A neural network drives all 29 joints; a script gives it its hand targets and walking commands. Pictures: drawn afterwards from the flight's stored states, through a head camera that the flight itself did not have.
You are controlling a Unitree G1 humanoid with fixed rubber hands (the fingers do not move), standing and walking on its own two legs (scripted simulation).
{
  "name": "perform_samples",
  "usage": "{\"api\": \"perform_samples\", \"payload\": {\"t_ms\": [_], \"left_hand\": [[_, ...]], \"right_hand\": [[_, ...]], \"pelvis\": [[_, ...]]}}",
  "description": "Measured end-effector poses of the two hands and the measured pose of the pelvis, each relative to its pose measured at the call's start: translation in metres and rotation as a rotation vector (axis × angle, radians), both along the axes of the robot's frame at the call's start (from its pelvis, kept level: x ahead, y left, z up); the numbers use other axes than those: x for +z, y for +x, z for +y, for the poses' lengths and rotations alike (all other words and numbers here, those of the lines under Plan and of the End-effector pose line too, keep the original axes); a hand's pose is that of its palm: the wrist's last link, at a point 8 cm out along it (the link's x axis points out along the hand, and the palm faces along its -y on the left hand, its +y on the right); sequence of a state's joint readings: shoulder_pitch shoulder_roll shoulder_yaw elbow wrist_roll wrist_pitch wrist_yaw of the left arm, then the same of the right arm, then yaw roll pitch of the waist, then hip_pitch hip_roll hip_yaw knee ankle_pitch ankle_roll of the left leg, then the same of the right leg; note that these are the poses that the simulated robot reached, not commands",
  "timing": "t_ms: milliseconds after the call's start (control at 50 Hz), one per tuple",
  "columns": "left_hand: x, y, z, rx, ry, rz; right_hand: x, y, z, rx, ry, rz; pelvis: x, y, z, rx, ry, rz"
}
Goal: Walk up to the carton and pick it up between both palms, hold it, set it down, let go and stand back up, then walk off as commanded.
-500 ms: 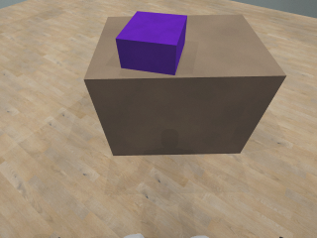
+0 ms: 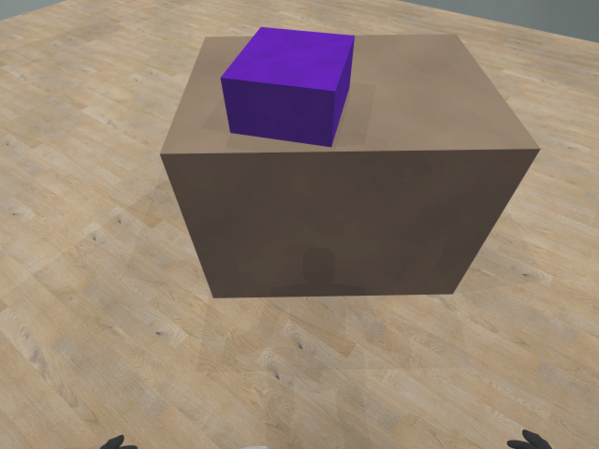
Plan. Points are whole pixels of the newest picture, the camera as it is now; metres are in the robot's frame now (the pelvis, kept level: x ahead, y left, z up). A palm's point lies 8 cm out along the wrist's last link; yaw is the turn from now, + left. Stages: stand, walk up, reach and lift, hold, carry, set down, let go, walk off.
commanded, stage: stand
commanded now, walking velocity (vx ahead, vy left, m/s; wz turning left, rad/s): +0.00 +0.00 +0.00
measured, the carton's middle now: (293, 83) +0.94 +0.01 +0.01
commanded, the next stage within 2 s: none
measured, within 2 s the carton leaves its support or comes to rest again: neither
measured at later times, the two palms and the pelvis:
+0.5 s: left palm out of the picture +0.10 +0.29 -0.10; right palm out of the picture +0.09 -0.30 -0.09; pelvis +0.01 +0.00 +0.00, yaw +0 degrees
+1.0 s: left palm out of the picture +0.10 +0.29 -0.10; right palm out of the picture +0.09 -0.30 -0.09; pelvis +0.01 +0.00 +0.00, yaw +0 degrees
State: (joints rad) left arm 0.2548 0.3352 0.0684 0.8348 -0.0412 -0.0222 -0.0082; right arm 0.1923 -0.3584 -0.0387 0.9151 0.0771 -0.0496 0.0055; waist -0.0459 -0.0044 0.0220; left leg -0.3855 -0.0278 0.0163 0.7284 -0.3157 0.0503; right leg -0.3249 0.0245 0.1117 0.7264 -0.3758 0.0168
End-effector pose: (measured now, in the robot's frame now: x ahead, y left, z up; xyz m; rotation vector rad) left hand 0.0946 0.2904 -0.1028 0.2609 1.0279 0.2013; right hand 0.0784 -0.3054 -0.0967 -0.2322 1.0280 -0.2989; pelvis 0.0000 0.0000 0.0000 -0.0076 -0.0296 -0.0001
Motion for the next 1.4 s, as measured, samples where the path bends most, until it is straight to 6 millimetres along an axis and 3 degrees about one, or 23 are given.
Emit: {"api": "perform_samples", "payload": {"t_ms": [640, 1400], "left_hand": [[0.003, 0.010, 0.001, -0.002, -0.005, -0.011], [0.006, 0.008, 0.000, -0.002, -0.005, -0.017]], "right_hand": [[0.005, 0.009, 0.003, -0.003, -0.001, -0.012], [0.008, 0.007, 0.003, -0.004, 0.002, -0.018]], "pelvis": [[0.003, 0.007, 0.002, -0.002, -0.004, 0.019], [0.006, 0.004, 0.001, -0.003, -0.003, 0.023]]}}
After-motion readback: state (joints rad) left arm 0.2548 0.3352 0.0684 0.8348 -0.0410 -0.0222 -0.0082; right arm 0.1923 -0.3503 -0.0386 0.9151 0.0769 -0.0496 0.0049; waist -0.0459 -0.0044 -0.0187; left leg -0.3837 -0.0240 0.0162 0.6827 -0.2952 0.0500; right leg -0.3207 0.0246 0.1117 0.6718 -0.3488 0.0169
